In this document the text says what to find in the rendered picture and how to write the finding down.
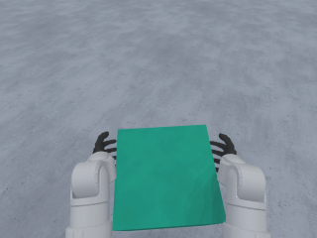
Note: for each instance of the robot left forearm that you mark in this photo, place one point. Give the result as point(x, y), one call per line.
point(89, 197)

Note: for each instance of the left robot hand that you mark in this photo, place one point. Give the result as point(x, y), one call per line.
point(100, 145)

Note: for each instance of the right robot hand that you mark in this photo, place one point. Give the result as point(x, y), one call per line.
point(229, 148)

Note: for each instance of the carton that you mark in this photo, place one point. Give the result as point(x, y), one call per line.
point(166, 178)

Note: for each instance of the robot right forearm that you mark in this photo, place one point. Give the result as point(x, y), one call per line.
point(245, 197)

